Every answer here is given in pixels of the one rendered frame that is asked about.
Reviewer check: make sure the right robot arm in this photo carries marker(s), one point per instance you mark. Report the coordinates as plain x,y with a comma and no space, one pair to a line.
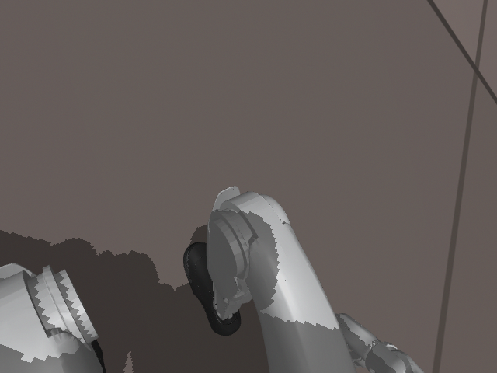
384,357

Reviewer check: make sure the right robot foot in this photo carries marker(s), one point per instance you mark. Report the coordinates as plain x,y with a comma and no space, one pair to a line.
195,265

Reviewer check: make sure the right robot hand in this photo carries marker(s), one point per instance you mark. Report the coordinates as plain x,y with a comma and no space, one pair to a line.
359,339

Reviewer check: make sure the left robot foot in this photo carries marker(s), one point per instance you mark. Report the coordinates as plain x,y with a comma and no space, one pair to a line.
99,353

